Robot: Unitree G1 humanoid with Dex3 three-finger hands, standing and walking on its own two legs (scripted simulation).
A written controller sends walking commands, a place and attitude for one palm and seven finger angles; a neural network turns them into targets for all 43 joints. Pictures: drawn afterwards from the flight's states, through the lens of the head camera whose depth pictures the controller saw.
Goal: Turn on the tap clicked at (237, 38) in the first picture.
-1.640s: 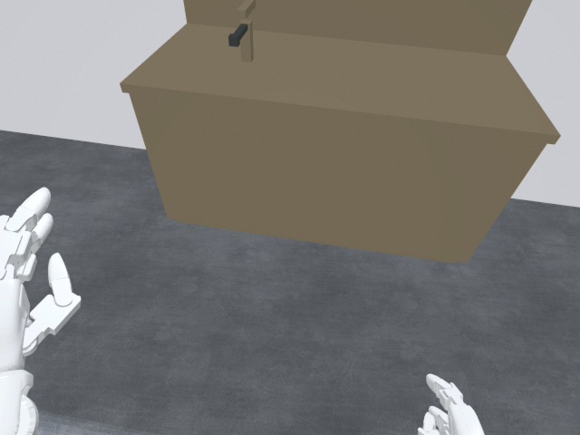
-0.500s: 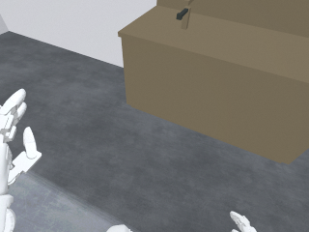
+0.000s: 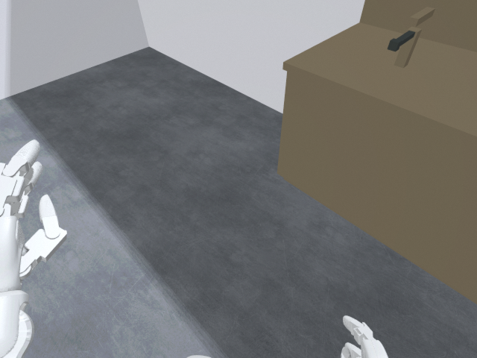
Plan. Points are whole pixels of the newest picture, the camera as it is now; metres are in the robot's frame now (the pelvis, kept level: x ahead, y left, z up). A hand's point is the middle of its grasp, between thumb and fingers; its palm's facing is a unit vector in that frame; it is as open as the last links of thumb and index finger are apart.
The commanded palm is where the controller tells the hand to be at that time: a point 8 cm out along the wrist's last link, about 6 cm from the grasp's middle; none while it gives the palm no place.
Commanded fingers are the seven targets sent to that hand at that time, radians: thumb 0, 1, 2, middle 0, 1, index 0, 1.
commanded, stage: walk to a spot facing it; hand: left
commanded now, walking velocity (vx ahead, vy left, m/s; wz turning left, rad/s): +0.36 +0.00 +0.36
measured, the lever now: (394, 44) +1.03 -0.40 +0.09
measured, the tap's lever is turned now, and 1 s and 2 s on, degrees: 0 0 0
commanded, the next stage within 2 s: turn to face it in 1.00 s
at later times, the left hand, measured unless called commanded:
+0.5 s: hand (73, 164) +0.32 +0.27 +0.20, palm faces +0.50 -0.77 -0.40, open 7.4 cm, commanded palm +0.25 +0.31 +0.19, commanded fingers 0.00 0.90 0.90 -0.20 -0.30 -0.20 -0.30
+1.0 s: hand (76, 127) +0.40 +0.31 +0.20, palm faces +0.68 -0.62 -0.40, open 7.4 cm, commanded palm +0.34 +0.34 +0.19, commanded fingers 0.00 0.90 0.90 -0.20 -0.30 -0.20 -0.30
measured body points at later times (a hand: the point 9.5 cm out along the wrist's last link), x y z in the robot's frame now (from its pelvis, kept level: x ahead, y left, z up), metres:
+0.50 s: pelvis +0.13 +0.01 +0.01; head +0.15 +0.02 +0.46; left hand +0.28 +0.31 +0.22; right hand +0.32 -0.17 -0.08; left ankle +0.13 +0.13 -0.72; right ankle +0.17 -0.12 -0.66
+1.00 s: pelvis +0.28 +0.02 +0.00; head +0.30 +0.04 +0.44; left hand +0.36 +0.34 +0.22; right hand +0.52 -0.19 -0.07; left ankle +0.31 +0.15 -0.73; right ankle +0.26 -0.12 -0.72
